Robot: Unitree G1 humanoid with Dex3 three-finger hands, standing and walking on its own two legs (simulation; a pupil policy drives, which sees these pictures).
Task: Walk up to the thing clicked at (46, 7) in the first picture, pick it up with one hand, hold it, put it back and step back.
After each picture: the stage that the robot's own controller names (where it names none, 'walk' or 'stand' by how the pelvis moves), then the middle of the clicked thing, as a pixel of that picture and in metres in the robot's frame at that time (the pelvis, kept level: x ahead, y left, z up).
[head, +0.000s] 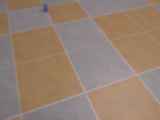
stand; (45, 8) +2.26 +0.51 -0.72
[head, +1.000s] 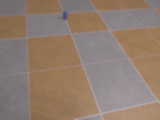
walk; (65, 15) +2.14 +0.16 -0.70
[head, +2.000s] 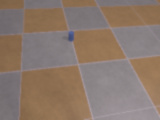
walk; (71, 36) +1.50 +0.04 -0.72
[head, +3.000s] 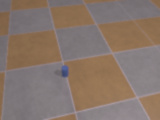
walk; (65, 71) +0.97 +0.11 -0.71
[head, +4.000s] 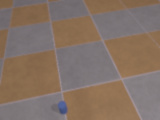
walk; (62, 107) +0.59 +0.20 -0.70
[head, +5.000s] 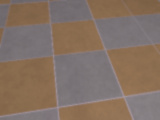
stand; out of the picture +0.40 +0.17 -0.69
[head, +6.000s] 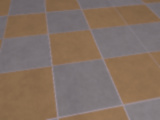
stand; out of the picture +0.38 +0.16 -0.72
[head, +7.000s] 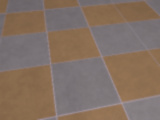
stand; out of the picture +0.38 +0.17 -0.72
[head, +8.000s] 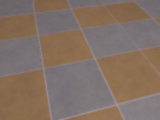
stand; out of the picture +0.34 +0.19 -0.72
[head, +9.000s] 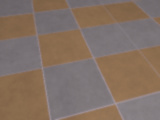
stand; out of the picture +0.35 +0.19 -0.73
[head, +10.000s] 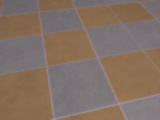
stand; out of the picture +0.37 +0.17 -0.73
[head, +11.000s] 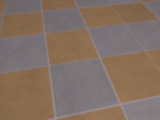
stand; out of the picture +0.37 +0.17 -0.73
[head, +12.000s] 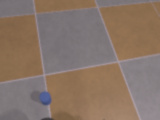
go down; (45, 98) +0.40 +0.17 -0.56
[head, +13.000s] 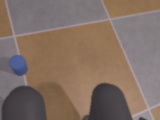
go down; (19, 66) +0.45 +0.23 -0.31
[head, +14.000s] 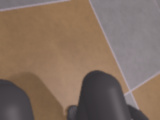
close in; out of the picture +0.43 +0.26 -0.24
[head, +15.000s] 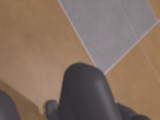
close; out of the picture +0.42 +0.29 -0.22
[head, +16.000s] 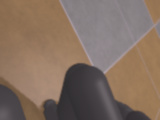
lift; out of the picture +0.40 +0.28 -0.23
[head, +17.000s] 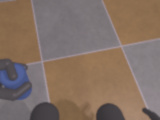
lift; (17, 83) +0.33 +0.20 -0.01
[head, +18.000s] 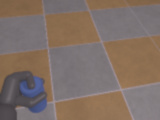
hold; (34, 95) +0.31 +0.16 +0.00
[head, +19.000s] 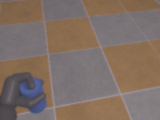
hold; (34, 96) +0.32 +0.17 +0.00
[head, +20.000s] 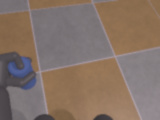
crouch; (23, 74) +0.39 +0.19 -0.06
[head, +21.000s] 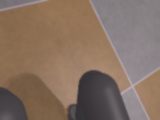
lower; out of the picture +0.44 +0.29 -0.16
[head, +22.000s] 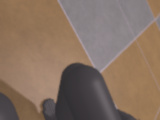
lower; out of the picture +0.42 +0.31 -0.23
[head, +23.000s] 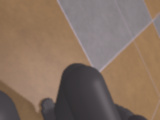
lower; out of the picture +0.42 +0.31 -0.23
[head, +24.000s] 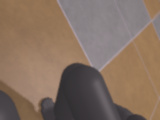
lower; out of the picture +0.43 +0.31 -0.23
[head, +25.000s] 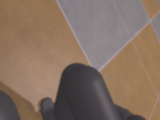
lower; out of the picture +0.43 +0.31 -0.23
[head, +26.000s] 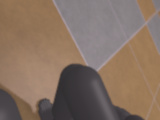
open; out of the picture +0.42 +0.29 -0.24
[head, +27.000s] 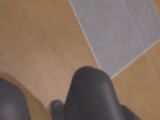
stand; out of the picture +0.42 +0.27 -0.24
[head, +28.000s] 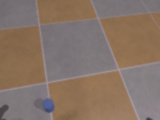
stand; (48, 105) +0.41 +0.17 -0.57
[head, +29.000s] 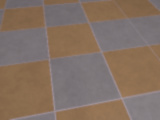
stand; out of the picture +0.40 +0.17 -0.66
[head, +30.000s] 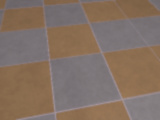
stand; out of the picture +0.39 +0.16 -0.67
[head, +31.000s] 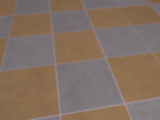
stand; out of the picture +0.41 +0.15 -0.72
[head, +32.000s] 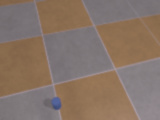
walk; (56, 103) +0.48 +0.16 -0.70
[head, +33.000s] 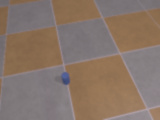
walk; (65, 78) +0.75 +0.18 -0.70
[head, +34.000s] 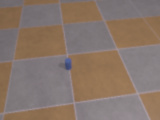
stand; (68, 64) +1.04 +0.15 -0.70
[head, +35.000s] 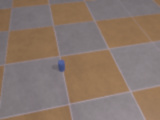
stand; (61, 65) +1.03 +0.18 -0.72
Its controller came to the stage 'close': yes
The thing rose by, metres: 0.70
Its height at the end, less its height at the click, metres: +0.00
